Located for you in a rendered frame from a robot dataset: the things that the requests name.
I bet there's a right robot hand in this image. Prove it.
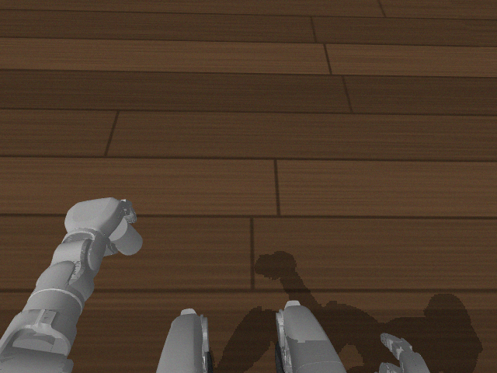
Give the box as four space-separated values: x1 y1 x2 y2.
374 333 430 373

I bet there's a left robot arm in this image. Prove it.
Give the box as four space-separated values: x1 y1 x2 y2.
0 228 106 373

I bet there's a can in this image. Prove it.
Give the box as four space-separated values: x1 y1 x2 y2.
109 218 143 256

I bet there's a left robot hand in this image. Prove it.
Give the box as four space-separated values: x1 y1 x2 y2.
64 197 137 256

